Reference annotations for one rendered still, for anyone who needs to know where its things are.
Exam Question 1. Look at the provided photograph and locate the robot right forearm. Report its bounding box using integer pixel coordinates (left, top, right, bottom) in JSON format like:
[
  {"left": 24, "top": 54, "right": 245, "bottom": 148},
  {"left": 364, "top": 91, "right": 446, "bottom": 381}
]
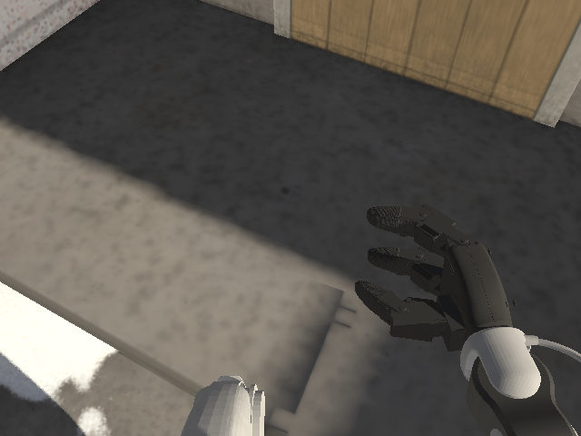
[{"left": 460, "top": 327, "right": 578, "bottom": 436}]

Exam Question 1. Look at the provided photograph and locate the robot left thigh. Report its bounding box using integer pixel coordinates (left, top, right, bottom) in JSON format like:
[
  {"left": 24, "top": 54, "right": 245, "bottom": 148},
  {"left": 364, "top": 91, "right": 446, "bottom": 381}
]
[{"left": 181, "top": 381, "right": 265, "bottom": 436}]

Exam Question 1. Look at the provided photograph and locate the left robot shin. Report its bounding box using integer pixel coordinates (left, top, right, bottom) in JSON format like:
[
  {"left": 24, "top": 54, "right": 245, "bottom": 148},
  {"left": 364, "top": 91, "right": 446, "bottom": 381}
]
[{"left": 193, "top": 375, "right": 246, "bottom": 404}]

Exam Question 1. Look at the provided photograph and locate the right robot hand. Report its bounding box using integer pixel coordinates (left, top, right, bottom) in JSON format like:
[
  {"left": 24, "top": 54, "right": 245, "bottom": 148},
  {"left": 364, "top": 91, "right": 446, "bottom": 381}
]
[{"left": 355, "top": 203, "right": 517, "bottom": 352}]

